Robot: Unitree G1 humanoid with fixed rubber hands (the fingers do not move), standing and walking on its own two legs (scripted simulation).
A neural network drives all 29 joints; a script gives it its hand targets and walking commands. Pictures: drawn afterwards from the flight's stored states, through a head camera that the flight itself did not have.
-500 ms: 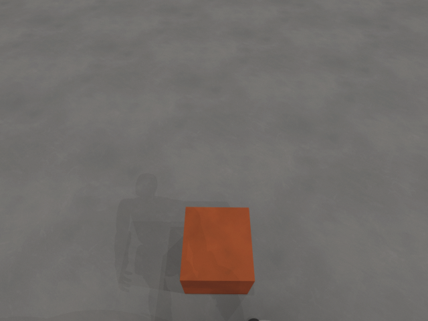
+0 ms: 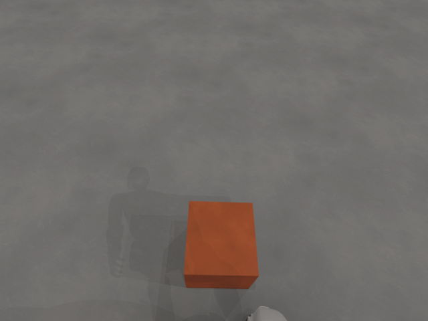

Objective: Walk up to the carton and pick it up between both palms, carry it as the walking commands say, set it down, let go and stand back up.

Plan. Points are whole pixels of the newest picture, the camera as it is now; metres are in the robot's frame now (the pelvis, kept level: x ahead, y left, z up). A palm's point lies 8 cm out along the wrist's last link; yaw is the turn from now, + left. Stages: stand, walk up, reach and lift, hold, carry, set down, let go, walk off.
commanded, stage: walk up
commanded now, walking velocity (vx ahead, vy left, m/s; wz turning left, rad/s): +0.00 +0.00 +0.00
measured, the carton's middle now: (219, 245) +0.45 -0.04 -0.64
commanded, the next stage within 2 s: stand in 0.74 s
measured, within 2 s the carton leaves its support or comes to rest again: neither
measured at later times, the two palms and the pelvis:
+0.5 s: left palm out of the picture +0.01 +0.19 -0.13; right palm out of the picture -0.01 -0.22 -0.14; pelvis +0.02 -0.02 +0.02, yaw +1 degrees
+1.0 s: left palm out of the picture -0.05 +0.16 -0.13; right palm out of the picture -0.03 -0.23 -0.13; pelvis +0.00 -0.04 +0.02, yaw +1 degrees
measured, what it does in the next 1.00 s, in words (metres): steps on the spot: right foot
